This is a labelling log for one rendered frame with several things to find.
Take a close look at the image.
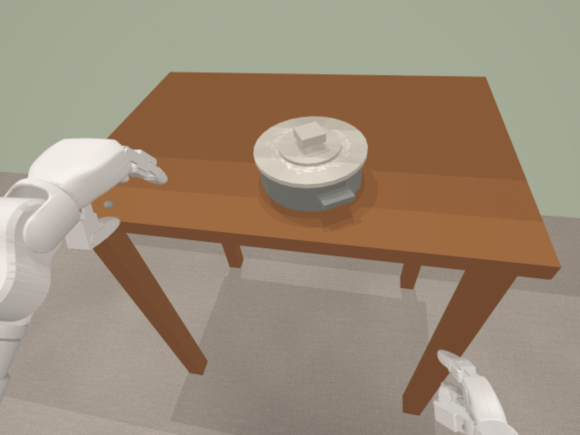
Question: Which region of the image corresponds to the pot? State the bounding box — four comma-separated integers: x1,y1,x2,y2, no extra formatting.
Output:
259,167,363,212

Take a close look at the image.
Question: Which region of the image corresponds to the robot left forearm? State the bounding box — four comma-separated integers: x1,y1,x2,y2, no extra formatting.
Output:
0,179,81,403

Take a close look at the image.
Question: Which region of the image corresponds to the knob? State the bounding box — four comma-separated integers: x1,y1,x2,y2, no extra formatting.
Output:
293,121,326,149

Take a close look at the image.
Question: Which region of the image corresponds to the left robot hand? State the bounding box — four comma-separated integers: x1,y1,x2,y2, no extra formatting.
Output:
28,139,168,251

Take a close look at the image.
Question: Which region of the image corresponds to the right robot hand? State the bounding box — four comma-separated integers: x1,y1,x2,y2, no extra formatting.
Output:
433,350,508,435

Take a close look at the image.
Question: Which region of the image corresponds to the table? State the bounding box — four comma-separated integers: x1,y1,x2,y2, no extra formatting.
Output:
80,72,561,416

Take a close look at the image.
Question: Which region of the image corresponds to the lid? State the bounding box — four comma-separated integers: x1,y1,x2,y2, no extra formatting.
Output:
254,116,368,189

